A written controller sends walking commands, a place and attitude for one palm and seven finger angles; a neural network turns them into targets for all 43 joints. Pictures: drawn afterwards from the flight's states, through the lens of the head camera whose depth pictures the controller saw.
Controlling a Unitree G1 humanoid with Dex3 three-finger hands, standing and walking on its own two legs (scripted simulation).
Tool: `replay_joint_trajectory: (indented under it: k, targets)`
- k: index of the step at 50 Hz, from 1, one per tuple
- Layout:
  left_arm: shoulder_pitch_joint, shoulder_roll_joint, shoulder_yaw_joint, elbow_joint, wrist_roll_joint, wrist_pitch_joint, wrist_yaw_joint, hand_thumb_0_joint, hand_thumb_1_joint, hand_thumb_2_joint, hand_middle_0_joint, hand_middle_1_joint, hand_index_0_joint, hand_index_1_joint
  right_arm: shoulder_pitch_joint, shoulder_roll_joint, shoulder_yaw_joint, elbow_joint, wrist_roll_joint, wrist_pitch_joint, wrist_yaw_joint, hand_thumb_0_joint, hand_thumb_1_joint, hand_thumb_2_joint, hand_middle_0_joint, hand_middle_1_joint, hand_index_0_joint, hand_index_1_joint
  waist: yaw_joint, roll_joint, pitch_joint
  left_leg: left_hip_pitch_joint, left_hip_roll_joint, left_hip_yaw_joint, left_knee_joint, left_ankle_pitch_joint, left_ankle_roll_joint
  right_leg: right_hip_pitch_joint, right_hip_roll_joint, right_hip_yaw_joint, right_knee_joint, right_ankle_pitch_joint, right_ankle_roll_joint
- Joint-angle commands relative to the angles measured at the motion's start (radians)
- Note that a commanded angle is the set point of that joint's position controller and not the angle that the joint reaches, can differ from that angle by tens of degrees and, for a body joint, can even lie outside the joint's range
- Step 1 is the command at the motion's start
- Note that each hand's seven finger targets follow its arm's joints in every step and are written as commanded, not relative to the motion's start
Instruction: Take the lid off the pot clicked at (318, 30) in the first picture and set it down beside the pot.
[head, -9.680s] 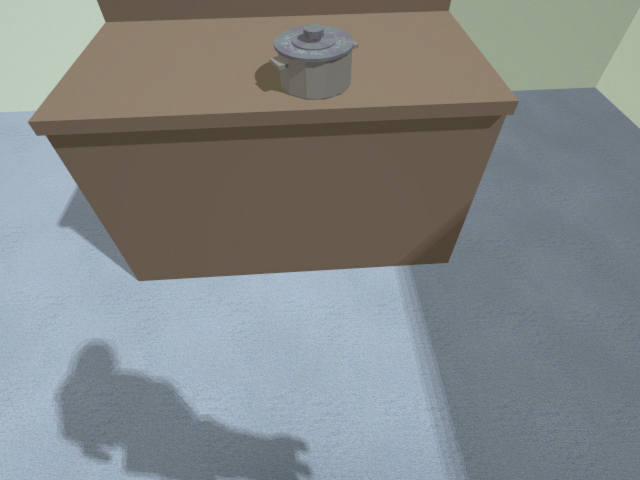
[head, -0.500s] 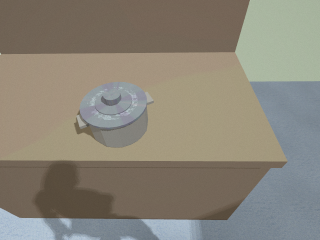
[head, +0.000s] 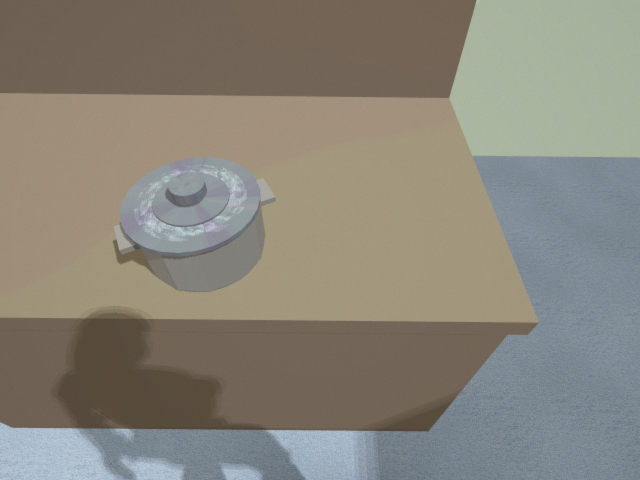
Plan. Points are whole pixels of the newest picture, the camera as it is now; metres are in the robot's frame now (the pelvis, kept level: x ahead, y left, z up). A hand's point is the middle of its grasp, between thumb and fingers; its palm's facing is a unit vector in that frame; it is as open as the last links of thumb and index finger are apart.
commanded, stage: come to a stop and stand still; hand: left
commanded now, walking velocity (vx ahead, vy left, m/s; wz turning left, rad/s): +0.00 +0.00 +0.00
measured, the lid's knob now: (187, 188) +0.48 +0.23 +0.09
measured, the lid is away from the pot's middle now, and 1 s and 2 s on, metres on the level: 0.00 0.00 0.00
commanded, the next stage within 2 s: look again from close up in 0.20 s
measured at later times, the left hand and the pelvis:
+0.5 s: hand out of the picture +0.00 +0.16 -0.17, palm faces +0.03 -0.98 -0.18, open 7.3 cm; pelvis +0.01 -0.01 +0.00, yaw +0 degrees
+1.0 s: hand out of the picture -0.01 +0.16 -0.17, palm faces +0.03 -0.99 -0.17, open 7.4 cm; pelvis +0.00 +0.00 +0.00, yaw +1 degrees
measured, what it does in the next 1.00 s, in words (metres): stands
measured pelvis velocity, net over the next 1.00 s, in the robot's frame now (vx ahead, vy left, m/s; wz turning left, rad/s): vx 0.00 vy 0.00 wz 0.01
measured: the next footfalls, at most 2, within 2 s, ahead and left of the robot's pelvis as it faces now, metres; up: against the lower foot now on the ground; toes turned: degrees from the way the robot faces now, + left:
none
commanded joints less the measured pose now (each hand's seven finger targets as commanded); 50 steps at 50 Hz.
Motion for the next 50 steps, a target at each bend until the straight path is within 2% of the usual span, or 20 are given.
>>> replay_joint_trajectory:
  k: [1,4,7,8,11,14,17,21,24,27,29,34,40,41,50]
  targets:
    - [0.077,0.120,0.020,-0.027,-0.006,-0.019,0.009,0.000,0.900,0.900,-0.200,-0.300,-0.200,-0.300,0.059,-0.073,-0.014,-0.018,-0.002,-0.018,-0.011,0.000,-0.900,-0.900,0.200,0.300,0.200,0.300,0.005,-0.004,0.004,0.025,0.069,-0.061,-0.048,0.182,0.039,-0.019,-0.141,0.125,-0.111,0.326,-0.004]
    - [0.079,0.111,0.019,-0.022,-0.005,-0.021,0.011,0.000,0.900,0.900,-0.200,-0.300,-0.200,-0.300,0.060,-0.073,-0.015,-0.010,-0.001,-0.017,-0.012,0.000,-0.900,-0.900,0.200,0.300,0.200,0.300,0.002,-0.018,0.010,0.025,0.068,-0.062,-0.048,0.186,0.035,-0.016,-0.144,0.129,-0.113,0.349,-0.004]
    - [0.086,0.109,0.020,-0.018,-0.006,-0.020,0.011,0.000,0.900,0.900,-0.200,-0.300,-0.200,-0.300,0.056,-0.071,-0.016,-0.002,-0.002,-0.017,-0.013,0.000,-0.900,-0.900,0.200,0.300,0.200,0.300,0.006,-0.002,0.008,0.031,0.068,-0.059,-0.047,0.190,0.036,-0.010,-0.145,0.128,-0.120,0.355,0.000]
    - [0.083,0.109,0.020,-0.018,-0.006,-0.020,0.012,0.000,0.900,0.900,-0.200,-0.300,-0.200,-0.300,0.057,-0.069,-0.015,-0.001,-0.001,-0.016,-0.013,0.000,-0.900,-0.900,0.200,0.300,0.200,0.300,0.003,-0.022,0.015,0.027,0.068,-0.059,-0.049,0.183,0.034,-0.012,-0.143,0.130,-0.122,0.359,-0.001]
    - [0.085,0.107,0.020,-0.015,-0.007,-0.021,0.011,0.000,0.900,0.900,-0.200,-0.300,-0.200,-0.300,0.063,-0.064,-0.015,0.005,-0.001,-0.017,-0.015,0.000,-0.900,-0.900,0.200,0.300,0.200,0.300,0.005,-0.022,0.005,0.038,0.072,-0.058,-0.056,0.198,0.036,0.002,-0.141,0.122,-0.122,0.381,-0.001]
    - [0.085,0.103,0.019,-0.015,-0.006,-0.020,0.012,0.000,0.900,0.900,-0.200,-0.300,-0.200,-0.300,0.062,-0.066,-0.013,0.009,0.000,-0.017,-0.015,0.000,-0.900,-0.900,0.200,0.300,0.200,0.300,0.003,-0.010,0.024,0.031,0.071,-0.060,-0.059,0.198,0.033,-0.005,-0.143,0.123,-0.126,0.373,-0.001]
    - [0.092,0.104,0.020,-0.013,-0.007,-0.021,0.012,0.000,0.900,0.900,-0.200,-0.300,-0.200,-0.300,0.059,-0.068,-0.014,0.011,0.001,-0.018,-0.016,0.000,-0.900,-0.900,0.200,0.300,0.200,0.300,0.007,0.000,0.012,0.039,0.073,-0.060,-0.055,0.208,0.035,0.003,-0.143,0.122,-0.130,0.373,0.003]
    - [0.088,0.104,0.020,-0.012,-0.007,-0.021,0.010,0.000,0.900,0.900,-0.200,-0.300,-0.200,-0.300,0.063,-0.062,-0.013,0.015,0.001,-0.018,-0.016,0.000,-0.900,-0.900,0.200,0.300,0.200,0.300,0.006,-0.022,0.023,0.034,0.074,-0.060,-0.069,0.193,0.035,0.007,-0.141,0.117,-0.137,0.369,0.003]
    - [0.092,0.097,0.019,-0.014,-0.006,-0.020,0.011,0.000,0.900,0.900,-0.200,-0.300,-0.200,-0.300,0.060,-0.064,-0.013,0.017,0.000,-0.019,-0.015,0.000,-0.900,-0.900,0.200,0.300,0.200,0.300,0.007,0.016,0.025,0.042,0.074,-0.065,-0.067,0.206,0.036,-0.006,-0.141,0.120,-0.138,0.345,-0.001]
    - [0.093,0.100,0.020,-0.015,-0.006,-0.022,0.012,0.000,0.900,0.900,-0.200,-0.300,-0.200,-0.300,0.062,-0.067,-0.014,0.016,0.001,-0.020,-0.015,0.000,-0.900,-0.900,0.200,0.300,0.200,0.300,0.007,-0.021,0.013,0.041,0.074,-0.064,-0.066,0.210,0.037,0.012,-0.143,0.119,-0.137,0.376,0.004]
    - [0.095,0.096,0.019,-0.015,-0.006,-0.022,0.012,0.000,0.900,0.900,-0.200,-0.300,-0.200,-0.300,0.061,-0.064,-0.013,0.018,0.001,-0.019,-0.015,0.000,-0.900,-0.900,0.200,0.300,0.200,0.300,0.006,-0.018,0.020,0.042,0.073,-0.066,-0.068,0.214,0.036,0.009,-0.144,0.118,-0.137,0.385,0.004]
    - [0.094,0.094,0.018,-0.013,-0.007,-0.020,0.011,0.000,0.900,0.900,-0.200,-0.300,-0.200,-0.300,0.065,-0.064,-0.012,0.022,0.001,-0.021,-0.015,0.000,-0.900,-0.900,0.200,0.300,0.200,0.300,0.007,0.012,0.026,0.045,0.077,-0.070,-0.077,0.209,0.039,0.000,-0.140,0.117,-0.144,0.330,-0.001]
    - [0.098,0.087,0.018,-0.011,-0.006,-0.020,0.011,0.000,0.900,0.900,-0.200,-0.300,-0.200,-0.300,0.072,-0.060,-0.012,0.026,0.001,-0.023,-0.015,0.000,-0.900,-0.900,0.200,0.300,0.200,0.300,0.008,0.005,0.029,0.042,0.078,-0.074,-0.083,0.213,0.042,-0.002,-0.138,0.114,-0.144,0.314,-0.002]
    - [0.099,0.093,0.017,-0.010,-0.007,-0.020,0.010,0.000,0.900,0.900,-0.200,-0.300,-0.200,-0.300,0.073,-0.057,-0.010,0.028,0.002,-0.022,-0.015,0.000,-0.900,-0.900,0.200,0.300,0.200,0.300,0.010,-0.015,0.033,0.036,0.079,-0.075,-0.086,0.200,0.045,0.002,-0.136,0.110,-0.150,0.304,-0.002]
    - [0.105,0.077,0.016,-0.009,-0.006,-0.019,0.011,0.000,0.900,0.900,-0.200,-0.300,-0.200,-0.300,0.086,-0.054,-0.011,0.034,0.003,-0.026,-0.016,0.000,-0.900,-0.900,0.200,0.300,0.200,0.300,0.008,0.011,0.033,0.037,0.078,-0.083,-0.087,0.215,0.048,-0.006,-0.136,0.109,-0.143,0.281,-0.006]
